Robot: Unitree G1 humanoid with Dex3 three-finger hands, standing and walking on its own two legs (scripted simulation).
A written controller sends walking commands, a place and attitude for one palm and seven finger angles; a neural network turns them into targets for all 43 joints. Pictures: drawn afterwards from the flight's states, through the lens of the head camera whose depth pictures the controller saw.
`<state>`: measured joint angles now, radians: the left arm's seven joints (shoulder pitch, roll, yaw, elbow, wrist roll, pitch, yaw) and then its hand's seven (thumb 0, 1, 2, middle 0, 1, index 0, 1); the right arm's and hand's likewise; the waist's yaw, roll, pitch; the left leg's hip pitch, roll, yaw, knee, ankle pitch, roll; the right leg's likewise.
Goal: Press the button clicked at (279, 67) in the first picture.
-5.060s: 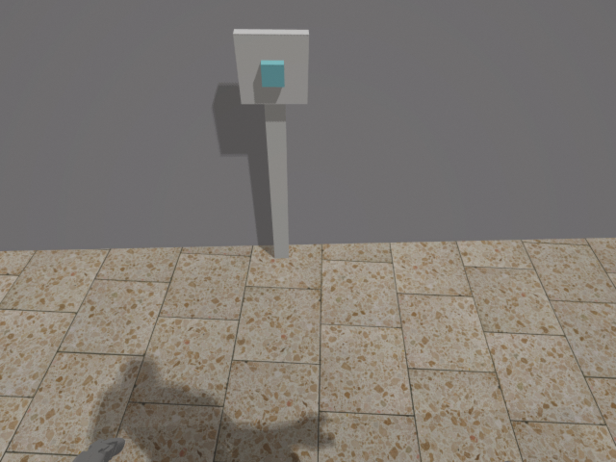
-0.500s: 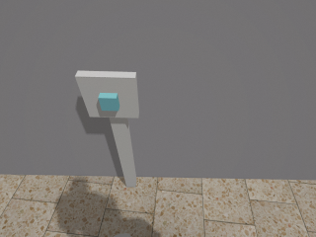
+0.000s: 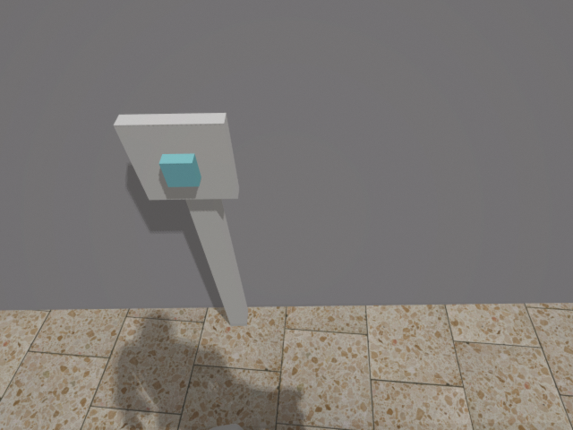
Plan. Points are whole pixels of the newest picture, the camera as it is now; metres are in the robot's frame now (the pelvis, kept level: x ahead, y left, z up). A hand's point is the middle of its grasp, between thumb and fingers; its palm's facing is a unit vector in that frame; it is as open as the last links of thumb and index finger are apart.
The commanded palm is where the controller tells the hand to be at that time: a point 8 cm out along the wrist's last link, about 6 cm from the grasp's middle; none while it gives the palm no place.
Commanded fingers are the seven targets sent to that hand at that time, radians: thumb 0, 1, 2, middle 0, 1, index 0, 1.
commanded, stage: come to a stop and stand still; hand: left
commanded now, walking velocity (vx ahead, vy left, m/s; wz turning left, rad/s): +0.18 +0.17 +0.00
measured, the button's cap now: (181, 169) +0.52 +0.23 +0.05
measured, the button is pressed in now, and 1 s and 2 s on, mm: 0 0 0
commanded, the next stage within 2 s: look again from close up in 0.84 s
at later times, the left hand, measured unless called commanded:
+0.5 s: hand out of the picture -0.05 +0.20 -0.17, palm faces +0.14 -0.97 -0.18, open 7.3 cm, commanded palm none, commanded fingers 0.00 0.90 0.90 -0.20 -0.30 -0.20 -0.30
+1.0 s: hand out of the picture -0.01 +0.22 -0.17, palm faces +0.03 -0.98 -0.19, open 7.3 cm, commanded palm none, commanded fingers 0.00 0.90 0.90 -0.20 -0.30 -0.20 -0.30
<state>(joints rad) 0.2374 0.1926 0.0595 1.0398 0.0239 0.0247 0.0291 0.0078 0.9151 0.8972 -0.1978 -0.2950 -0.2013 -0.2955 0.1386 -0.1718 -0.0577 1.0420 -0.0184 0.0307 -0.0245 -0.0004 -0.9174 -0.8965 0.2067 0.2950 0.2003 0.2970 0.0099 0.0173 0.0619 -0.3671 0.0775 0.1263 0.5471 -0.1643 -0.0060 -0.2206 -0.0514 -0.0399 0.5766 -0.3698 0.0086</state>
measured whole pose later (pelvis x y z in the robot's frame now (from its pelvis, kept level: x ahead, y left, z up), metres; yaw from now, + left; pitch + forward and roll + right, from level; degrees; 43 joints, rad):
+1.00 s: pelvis -0.02 +0.04 +0.01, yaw +2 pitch -2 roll +1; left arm 0.26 0.17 0.00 1.10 0.02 0.01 0.03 0.01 0.91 0.90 -0.20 -0.30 -0.20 -0.30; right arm 0.31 -0.14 0.00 1.10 -0.02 -0.01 -0.02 0.00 -0.92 -0.90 0.21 0.29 0.20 0.30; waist -0.01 -0.03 0.04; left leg -0.15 -0.02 0.09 0.44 -0.26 0.03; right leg -0.19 -0.11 -0.04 0.46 -0.24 0.06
